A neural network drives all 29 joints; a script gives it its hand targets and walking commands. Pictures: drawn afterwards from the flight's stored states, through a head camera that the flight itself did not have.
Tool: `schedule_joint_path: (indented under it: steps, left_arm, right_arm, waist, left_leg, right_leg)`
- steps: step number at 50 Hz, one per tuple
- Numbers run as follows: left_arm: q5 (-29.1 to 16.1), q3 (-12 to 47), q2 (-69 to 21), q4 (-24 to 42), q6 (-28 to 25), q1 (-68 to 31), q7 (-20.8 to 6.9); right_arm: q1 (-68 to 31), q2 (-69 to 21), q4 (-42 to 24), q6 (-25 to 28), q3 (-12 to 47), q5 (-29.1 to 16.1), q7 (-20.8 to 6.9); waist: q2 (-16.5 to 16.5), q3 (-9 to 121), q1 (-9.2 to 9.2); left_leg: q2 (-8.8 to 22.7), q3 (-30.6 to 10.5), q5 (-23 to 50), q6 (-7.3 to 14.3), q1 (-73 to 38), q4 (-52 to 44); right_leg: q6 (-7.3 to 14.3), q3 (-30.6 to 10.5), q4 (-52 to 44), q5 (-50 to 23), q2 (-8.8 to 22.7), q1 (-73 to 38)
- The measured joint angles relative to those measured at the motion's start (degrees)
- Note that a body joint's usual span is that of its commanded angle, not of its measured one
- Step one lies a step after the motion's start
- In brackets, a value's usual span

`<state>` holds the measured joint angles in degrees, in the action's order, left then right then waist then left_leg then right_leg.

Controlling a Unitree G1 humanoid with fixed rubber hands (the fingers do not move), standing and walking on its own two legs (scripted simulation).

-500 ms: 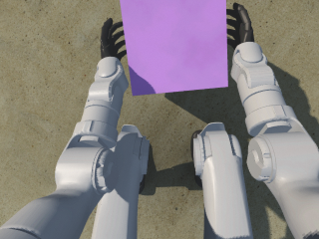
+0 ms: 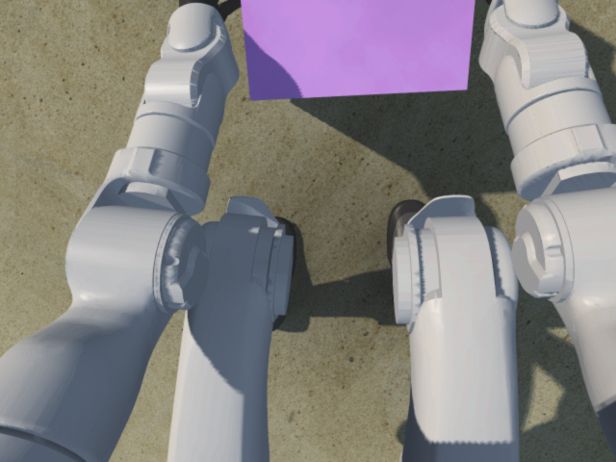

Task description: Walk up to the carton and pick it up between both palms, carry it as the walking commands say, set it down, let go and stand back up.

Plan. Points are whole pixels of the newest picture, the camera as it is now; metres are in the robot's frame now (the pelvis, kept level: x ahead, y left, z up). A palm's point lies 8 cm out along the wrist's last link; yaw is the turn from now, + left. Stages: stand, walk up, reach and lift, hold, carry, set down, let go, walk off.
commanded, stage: set down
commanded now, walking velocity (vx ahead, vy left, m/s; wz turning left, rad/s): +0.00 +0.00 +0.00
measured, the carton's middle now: out of the picture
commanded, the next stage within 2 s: none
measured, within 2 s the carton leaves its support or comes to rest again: rests again in 0.56 s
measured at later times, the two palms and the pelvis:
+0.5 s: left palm (216, 24) +0.52 +0.10 -0.17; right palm out of the picture +0.53 -0.19 -0.17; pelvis +0.02 +0.00 +0.00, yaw +1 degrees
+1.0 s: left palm (214, 25) +0.52 +0.11 -0.18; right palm out of the picture +0.53 -0.18 -0.18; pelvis +0.03 +0.00 -0.01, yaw +1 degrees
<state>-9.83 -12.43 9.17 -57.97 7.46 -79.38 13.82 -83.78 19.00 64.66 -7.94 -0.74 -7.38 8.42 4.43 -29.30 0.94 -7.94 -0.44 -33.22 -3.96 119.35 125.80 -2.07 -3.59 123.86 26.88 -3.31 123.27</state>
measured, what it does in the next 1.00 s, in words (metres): stands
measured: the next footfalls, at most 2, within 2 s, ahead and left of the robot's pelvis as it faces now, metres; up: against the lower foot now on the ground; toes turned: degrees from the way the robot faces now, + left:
none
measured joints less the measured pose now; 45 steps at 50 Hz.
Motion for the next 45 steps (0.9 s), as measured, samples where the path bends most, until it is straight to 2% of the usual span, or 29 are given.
schedule_joint_path:
  steps: [12,24,33,45]
  left_arm:
    - [4.31,-4.45,-3.32,-2.54,0.07,3.61,-1.54]
    - [8.09,-6.30,-5.26,-0.95,-1.42,7.81,-2.93]
    - [6.16,-4.40,-4.49,-0.33,-2.54,9.40,-2.79]
    - [5.65,-3.61,-4.09,-2.98,-4.21,8.48,-2.66]
  right_arm:
    - [3.24,-1.00,3.76,-0.32,-4.29,3.13,-2.49]
    - [4.74,-1.80,5.48,2.08,-7.58,6.18,-4.19]
    - [8.30,-3.12,2.96,4.19,-6.77,4.08,-3.03]
    - [6.86,-2.55,6.43,5.67,-5.67,3.44,-3.15]
  waist:
    - [-0.35,10.02,0.09]
    - [-0.62,16.48,0.65]
    - [-0.77,17.09,0.57]
    - [-1.14,15.94,0.51]
  left_leg:
    - [-1.56,-0.81,2.38,-0.08,7.27,0.08]
    - [-1.31,-0.81,-0.07,0.32,10.07,-0.63]
    - [-1.37,-0.93,-2.29,0.04,10.22,-0.06]
    - [-1.34,-0.71,-2.32,-0.06,9.66,1.29]
  right_leg:
    - [0.01,0.71,-0.20,-1.19,1.35,5.95]
    - [0.02,0.70,-0.81,1.33,1.49,8.84]
    - [0.51,0.88,0.18,3.52,1.72,9.38]
    - [0.44,0.76,1.52,3.39,1.54,8.94]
